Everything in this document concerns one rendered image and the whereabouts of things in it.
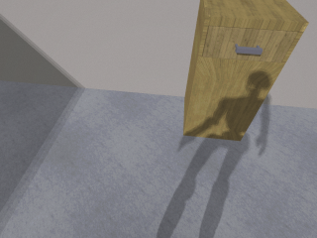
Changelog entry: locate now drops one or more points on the cabinet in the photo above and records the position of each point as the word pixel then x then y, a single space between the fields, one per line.
pixel 223 96

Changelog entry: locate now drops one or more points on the handle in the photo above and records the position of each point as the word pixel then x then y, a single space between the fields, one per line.
pixel 248 50

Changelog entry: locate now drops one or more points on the drawer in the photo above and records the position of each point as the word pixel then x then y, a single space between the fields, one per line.
pixel 220 43

